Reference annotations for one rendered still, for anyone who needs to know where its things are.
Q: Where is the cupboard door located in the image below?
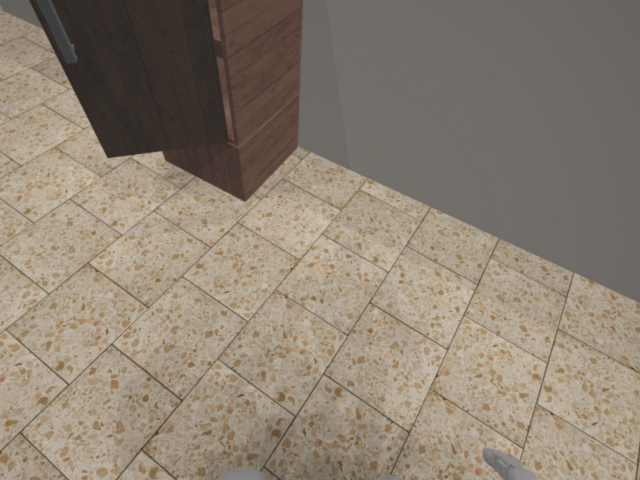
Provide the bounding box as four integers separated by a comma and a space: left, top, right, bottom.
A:
29, 0, 229, 158

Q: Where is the right robot hand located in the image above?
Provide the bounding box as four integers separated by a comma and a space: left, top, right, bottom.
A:
482, 448, 538, 480

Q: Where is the handle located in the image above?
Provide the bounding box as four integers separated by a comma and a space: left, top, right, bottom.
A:
36, 0, 77, 63

